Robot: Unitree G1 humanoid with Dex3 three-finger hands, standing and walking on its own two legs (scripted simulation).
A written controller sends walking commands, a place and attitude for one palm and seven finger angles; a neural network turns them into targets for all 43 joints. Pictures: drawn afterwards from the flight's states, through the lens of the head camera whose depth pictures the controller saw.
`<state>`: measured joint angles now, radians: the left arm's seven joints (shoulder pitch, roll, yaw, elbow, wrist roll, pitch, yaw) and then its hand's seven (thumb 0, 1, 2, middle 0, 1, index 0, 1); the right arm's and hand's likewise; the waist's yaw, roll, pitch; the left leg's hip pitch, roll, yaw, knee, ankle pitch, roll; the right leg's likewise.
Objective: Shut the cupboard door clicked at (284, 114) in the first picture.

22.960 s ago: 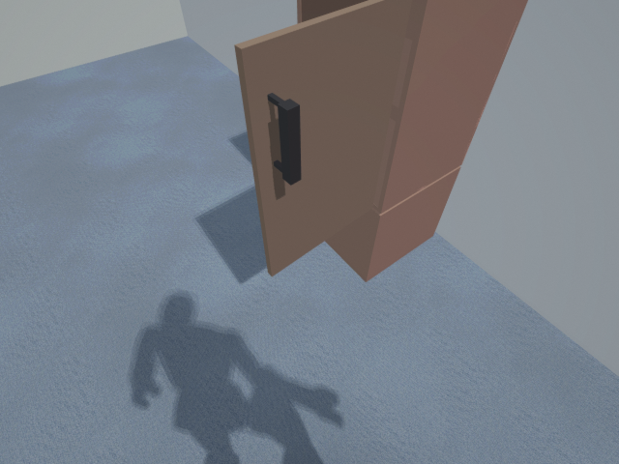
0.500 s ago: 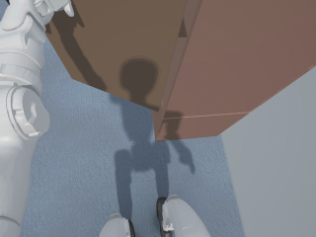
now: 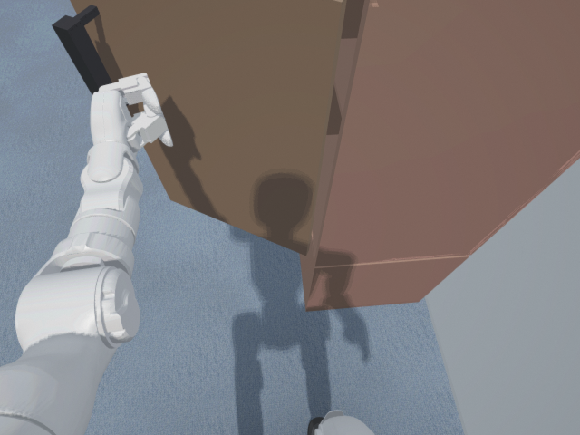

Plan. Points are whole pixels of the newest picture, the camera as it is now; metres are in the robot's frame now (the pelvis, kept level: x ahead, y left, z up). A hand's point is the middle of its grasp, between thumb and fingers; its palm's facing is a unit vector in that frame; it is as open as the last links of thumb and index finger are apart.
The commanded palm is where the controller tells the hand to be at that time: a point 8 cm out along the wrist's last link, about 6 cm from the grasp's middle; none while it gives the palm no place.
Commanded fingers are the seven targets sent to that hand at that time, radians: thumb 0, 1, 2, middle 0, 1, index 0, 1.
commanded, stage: pull the fist back off the door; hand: left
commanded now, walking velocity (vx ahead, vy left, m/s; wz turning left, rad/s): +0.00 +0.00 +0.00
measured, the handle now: (104, 66) +0.65 +0.22 +0.11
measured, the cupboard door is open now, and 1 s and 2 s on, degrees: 61 61 61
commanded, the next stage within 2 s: draw the hand back to the body in 0.26 s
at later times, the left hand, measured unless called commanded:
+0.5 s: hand (158, 144) +0.46 +0.12 +0.13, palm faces +0.06 -1.00 +0.03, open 3.1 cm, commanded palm +0.40 +0.17 +0.13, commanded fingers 0.00 0.90 0.90 -1.30 -1.50 -1.30 -1.50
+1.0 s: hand (57, 265) +0.30 +0.19 +0.15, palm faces +0.15 -0.98 -0.14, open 3.1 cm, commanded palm +0.26 +0.24 +0.16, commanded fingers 0.00 0.90 0.90 -0.97 -1.14 -0.97 -1.14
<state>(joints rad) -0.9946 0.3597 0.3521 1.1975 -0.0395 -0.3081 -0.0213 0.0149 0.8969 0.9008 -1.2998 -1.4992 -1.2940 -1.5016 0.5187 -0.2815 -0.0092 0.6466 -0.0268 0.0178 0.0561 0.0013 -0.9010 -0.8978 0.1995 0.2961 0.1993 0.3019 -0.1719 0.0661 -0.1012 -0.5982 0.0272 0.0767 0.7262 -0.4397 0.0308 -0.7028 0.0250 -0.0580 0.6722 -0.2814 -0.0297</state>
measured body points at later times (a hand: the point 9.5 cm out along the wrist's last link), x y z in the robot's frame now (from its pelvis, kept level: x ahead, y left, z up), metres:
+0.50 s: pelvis -0.03 +0.00 +0.00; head +0.05 -0.01 +0.45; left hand +0.45 +0.17 +0.13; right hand +0.02 -0.25 -0.12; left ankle -0.06 +0.09 -0.71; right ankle +0.01 -0.10 -0.71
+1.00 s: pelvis -0.03 +0.00 +0.02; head -0.04 -0.02 +0.47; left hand +0.29 +0.24 +0.16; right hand +0.16 -0.24 -0.06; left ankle -0.06 +0.09 -0.71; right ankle +0.01 -0.10 -0.71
